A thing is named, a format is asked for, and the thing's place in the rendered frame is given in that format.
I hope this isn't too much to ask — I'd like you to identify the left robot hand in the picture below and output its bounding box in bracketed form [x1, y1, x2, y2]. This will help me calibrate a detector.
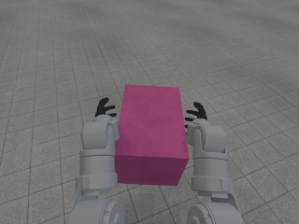
[94, 97, 117, 117]

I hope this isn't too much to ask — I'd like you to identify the left robot upper arm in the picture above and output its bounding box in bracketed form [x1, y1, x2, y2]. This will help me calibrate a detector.
[68, 198, 124, 224]

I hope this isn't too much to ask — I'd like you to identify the carton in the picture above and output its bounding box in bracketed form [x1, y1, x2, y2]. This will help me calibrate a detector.
[114, 84, 190, 186]

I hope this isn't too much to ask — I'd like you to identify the right robot hand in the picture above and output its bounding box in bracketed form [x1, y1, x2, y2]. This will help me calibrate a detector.
[184, 102, 207, 134]

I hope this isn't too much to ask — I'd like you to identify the robot right forearm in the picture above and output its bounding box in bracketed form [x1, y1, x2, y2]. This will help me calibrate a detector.
[185, 118, 244, 222]

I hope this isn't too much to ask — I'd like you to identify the right robot upper arm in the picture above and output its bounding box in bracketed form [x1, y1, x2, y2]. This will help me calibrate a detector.
[186, 202, 244, 224]

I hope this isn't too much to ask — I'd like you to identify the robot left forearm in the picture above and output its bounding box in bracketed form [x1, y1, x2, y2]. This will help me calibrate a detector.
[67, 114, 120, 224]

